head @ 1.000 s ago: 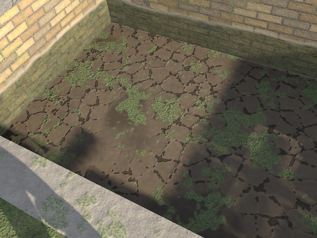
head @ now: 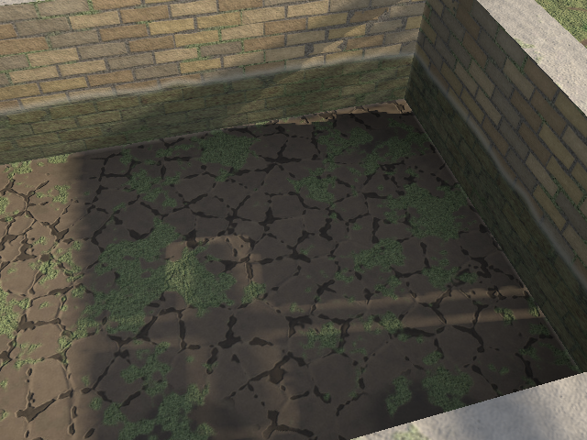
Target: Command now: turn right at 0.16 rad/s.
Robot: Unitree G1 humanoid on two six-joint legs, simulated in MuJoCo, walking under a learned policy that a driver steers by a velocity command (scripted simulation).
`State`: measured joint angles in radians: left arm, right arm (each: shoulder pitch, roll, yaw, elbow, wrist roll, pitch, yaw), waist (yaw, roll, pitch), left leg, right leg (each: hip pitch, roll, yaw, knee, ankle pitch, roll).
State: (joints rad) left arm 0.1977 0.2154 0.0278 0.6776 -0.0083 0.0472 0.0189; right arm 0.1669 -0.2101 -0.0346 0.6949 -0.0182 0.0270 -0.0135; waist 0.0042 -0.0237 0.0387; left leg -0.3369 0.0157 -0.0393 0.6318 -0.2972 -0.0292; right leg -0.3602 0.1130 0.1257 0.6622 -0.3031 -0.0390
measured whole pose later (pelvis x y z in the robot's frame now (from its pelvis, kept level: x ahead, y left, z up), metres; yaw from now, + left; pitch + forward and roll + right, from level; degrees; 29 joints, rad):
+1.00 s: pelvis +0.06 +0.07 -0.01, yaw +41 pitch +2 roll +0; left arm 0.10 0.21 0.00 0.59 0.03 0.01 0.01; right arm 0.23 -0.25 -0.04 0.54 0.01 0.04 0.00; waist -0.03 0.01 -0.04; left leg -0.37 -0.15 -0.19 0.79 -0.43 0.06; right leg -0.44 0.01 -0.01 0.72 -0.34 -0.01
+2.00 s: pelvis +0.08 +0.22 -0.02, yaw +15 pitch +1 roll -1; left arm 0.01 0.20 -0.02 0.52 0.01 0.09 0.00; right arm 0.01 -0.21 0.02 0.53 -0.03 0.03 -0.03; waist 0.04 0.03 0.05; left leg -0.50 -0.01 -0.06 0.90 -0.34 -0.09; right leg -0.53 0.18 0.13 0.79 -0.26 -0.06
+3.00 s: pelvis +0.10 +0.15 +0.00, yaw +11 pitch +2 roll +0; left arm -0.01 0.26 0.00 0.51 0.02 0.02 0.03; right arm 0.23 -0.23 -0.01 0.58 -0.01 0.07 -0.01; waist -0.08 -0.04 0.02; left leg -0.32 -0.17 -0.21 0.67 -0.36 0.06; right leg -0.55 0.01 0.10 0.80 -0.28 0.07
